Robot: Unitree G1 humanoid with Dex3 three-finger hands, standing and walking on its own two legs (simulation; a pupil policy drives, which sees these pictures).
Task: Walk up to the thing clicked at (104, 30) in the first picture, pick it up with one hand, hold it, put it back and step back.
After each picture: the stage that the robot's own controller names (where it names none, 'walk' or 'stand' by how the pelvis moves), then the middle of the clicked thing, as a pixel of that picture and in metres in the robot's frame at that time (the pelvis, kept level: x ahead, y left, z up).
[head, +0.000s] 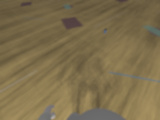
stand; (105, 30) +2.33 -0.38 -0.72
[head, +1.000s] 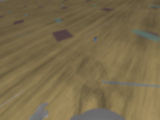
walk; (95, 39) +2.20 +0.04 -0.69
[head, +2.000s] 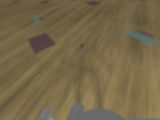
walk; (82, 47) +1.53 +0.35 -0.72
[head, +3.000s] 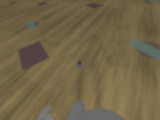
walk; (79, 64) +1.00 +0.30 -0.72
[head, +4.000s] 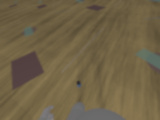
walk; (78, 84) +0.59 +0.26 -0.72
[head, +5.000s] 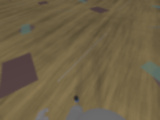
walk; (76, 99) +0.35 +0.21 -0.71
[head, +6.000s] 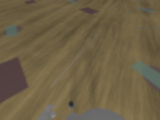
stand; (71, 104) +0.29 +0.22 -0.72
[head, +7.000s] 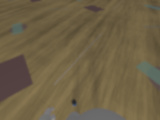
stand; (74, 102) +0.30 +0.20 -0.72
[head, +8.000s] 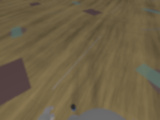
stand; (73, 107) +0.26 +0.20 -0.73
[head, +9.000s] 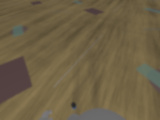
stand; (73, 105) +0.28 +0.20 -0.73
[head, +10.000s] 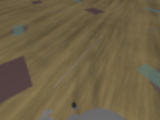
stand; (74, 105) +0.28 +0.19 -0.73
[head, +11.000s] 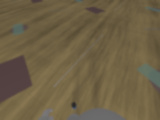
stand; (74, 105) +0.27 +0.19 -0.73
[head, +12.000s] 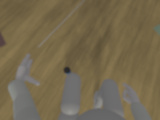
go down; (67, 70) +0.35 +0.23 -0.39
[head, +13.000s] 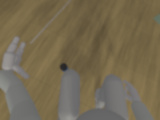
go down; (64, 67) +0.36 +0.24 -0.30
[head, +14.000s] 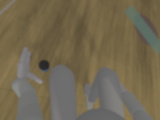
close in; (44, 66) +0.34 +0.27 -0.22
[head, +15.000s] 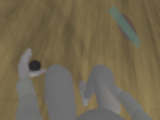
close; (35, 67) +0.34 +0.28 -0.21
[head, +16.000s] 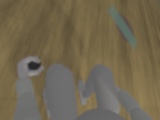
lift; (34, 65) +0.34 +0.28 -0.22
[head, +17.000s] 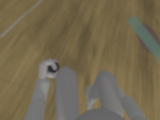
lift; (52, 68) +0.31 +0.25 -0.14
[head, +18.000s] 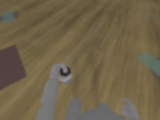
lift; (65, 75) +0.31 +0.18 +0.02
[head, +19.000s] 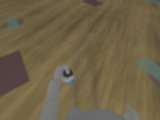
hold; (68, 77) +0.32 +0.17 -0.01
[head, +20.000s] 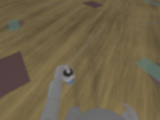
hold; (68, 76) +0.32 +0.17 -0.01
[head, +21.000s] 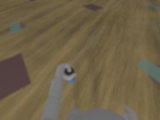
hold; (70, 75) +0.33 +0.16 +0.01
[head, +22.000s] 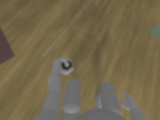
crouch; (67, 67) +0.36 +0.18 -0.08
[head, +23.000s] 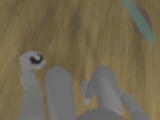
lower; (37, 61) +0.36 +0.27 -0.22
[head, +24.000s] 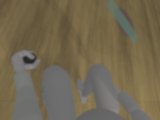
lower; (30, 61) +0.37 +0.28 -0.22
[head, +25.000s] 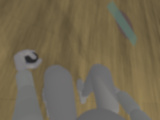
lower; (32, 60) +0.37 +0.28 -0.22
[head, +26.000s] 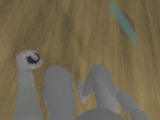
lower; (33, 61) +0.36 +0.28 -0.22
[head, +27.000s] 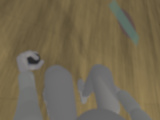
loosen; (34, 61) +0.36 +0.28 -0.22
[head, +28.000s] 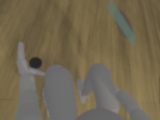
withdraw; (35, 64) +0.35 +0.26 -0.22
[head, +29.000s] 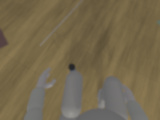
walk; (72, 68) +0.39 +0.20 -0.35
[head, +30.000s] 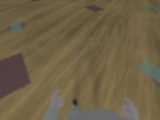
stand; (75, 103) +0.30 +0.16 -0.66
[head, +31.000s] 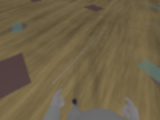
stand; (74, 102) +0.31 +0.18 -0.67
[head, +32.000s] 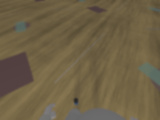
stand; (76, 101) +0.32 +0.17 -0.70
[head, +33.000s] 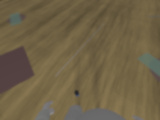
stand; (76, 93) +0.34 +0.17 -0.71
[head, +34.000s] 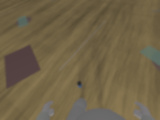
walk; (79, 84) +0.48 +0.20 -0.69
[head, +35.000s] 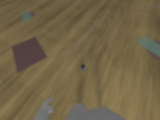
walk; (83, 67) +0.78 +0.17 -0.70
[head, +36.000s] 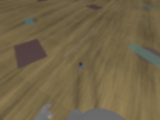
stand; (80, 65) +0.98 +0.19 -0.71
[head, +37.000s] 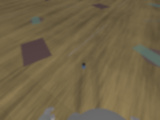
stand; (83, 65) +0.97 +0.16 -0.72
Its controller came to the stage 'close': yes
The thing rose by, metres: 0.71
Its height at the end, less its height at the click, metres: +0.00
